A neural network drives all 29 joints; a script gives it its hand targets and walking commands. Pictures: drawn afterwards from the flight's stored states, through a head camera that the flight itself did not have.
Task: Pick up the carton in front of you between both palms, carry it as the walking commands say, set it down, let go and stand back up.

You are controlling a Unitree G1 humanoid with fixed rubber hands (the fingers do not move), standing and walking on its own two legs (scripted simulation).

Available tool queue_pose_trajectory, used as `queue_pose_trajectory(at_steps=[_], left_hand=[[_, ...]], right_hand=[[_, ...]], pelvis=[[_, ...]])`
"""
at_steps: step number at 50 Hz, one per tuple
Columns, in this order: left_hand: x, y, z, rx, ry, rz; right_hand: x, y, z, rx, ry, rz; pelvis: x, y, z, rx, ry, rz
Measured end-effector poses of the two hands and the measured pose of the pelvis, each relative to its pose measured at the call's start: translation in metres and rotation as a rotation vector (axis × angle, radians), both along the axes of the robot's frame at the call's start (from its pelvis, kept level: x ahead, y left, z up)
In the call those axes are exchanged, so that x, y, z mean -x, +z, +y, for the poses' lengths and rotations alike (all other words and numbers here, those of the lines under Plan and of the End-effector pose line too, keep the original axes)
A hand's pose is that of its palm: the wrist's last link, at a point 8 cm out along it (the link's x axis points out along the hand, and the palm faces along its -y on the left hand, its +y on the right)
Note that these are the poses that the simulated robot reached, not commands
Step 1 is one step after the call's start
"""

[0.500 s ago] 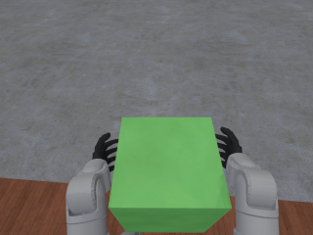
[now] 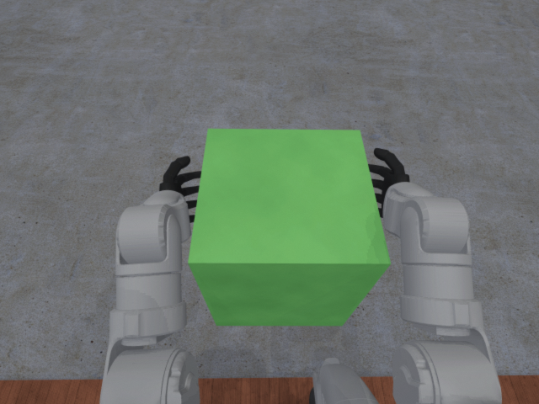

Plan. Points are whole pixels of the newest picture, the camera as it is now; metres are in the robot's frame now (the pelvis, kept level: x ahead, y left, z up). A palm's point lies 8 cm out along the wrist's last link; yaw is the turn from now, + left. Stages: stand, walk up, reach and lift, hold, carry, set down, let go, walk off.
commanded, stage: carry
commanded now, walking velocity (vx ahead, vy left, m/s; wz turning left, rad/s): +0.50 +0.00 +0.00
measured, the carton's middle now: (281, 236) +0.36 -0.01 +0.01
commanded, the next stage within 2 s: none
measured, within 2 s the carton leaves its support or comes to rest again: neither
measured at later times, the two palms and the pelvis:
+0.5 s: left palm (200, 72) +0.75 +0.13 +0.03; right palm (337, 50) +0.80 -0.17 +0.04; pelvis +0.42 -0.06 -0.07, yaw +2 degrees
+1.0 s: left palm (251, 7) +1.22 +0.01 -0.08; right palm (346, 6) +1.20 -0.29 -0.07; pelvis +0.86 -0.11 -0.13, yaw -1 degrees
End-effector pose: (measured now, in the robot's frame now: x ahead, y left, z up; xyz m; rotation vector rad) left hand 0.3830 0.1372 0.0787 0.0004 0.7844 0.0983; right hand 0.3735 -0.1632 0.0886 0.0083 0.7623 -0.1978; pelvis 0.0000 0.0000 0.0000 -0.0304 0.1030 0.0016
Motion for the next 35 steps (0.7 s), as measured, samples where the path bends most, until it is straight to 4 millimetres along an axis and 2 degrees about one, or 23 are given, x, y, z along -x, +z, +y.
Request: queue_pose_trajectory(at_steps=[5,10,14,17,20,23,26,29,30,32,35], left_hand=[[-0.061,0.010,0.004,0.002,0.048,-0.074],[-0.128,0.016,0.000,-0.030,0.071,-0.143],[-0.196,-0.002,-0.026,-0.037,0.025,-0.112],[-0.240,-0.022,-0.038,-0.030,0.031,-0.055],[-0.280,-0.038,-0.033,-0.033,0.073,-0.032],[-0.328,-0.047,-0.022,-0.028,0.130,-0.033],[-0.386,-0.057,-0.006,-0.029,0.195,-0.050],[-0.460,-0.070,0.006,-0.044,0.212,-0.113],[-0.488,-0.076,0.006,-0.046,0.198,-0.141],[-0.543,-0.093,-0.005,-0.041,0.151,-0.150],[-0.607,-0.124,-0.040,-0.046,0.061,-0.059]], right_hand=[[-0.073,0.009,0.004,-0.024,0.025,-0.075],[-0.147,0.004,0.000,-0.052,0.054,-0.143],[-0.198,-0.019,-0.026,-0.034,0.022,-0.111],[-0.246,-0.034,-0.038,-0.024,0.031,-0.053],[-0.309,-0.040,-0.033,-0.032,0.077,-0.031],[-0.377,-0.046,-0.019,-0.041,0.128,-0.032],[-0.451,-0.056,0.000,-0.035,0.182,-0.052],[-0.526,-0.074,0.012,-0.048,0.201,-0.115],[-0.549,-0.082,0.010,-0.043,0.193,-0.143],[-0.587,-0.105,-0.004,-0.020,0.161,-0.153],[-0.616,-0.149,-0.040,-0.035,0.068,-0.060]], pelvis=[[-0.069,-0.006,-0.007,-0.015,0.014,0.005],[-0.149,-0.032,-0.016,-0.026,0.037,-0.005],[-0.215,-0.051,-0.025,-0.005,0.068,-0.010],[-0.262,-0.054,-0.036,-0.013,0.048,-0.024],[-0.315,-0.057,-0.047,-0.044,0.021,-0.033],[-0.374,-0.060,-0.055,-0.032,0.031,-0.036],[-0.441,-0.073,-0.062,-0.032,0.036,-0.031],[-0.513,-0.109,-0.061,-0.025,0.015,-0.053],[-0.536,-0.126,-0.061,-0.031,0.010,-0.059],[-0.568,-0.147,-0.061,-0.073,0.009,-0.043],[-0.608,-0.153,-0.057,-0.091,0.020,-0.027]])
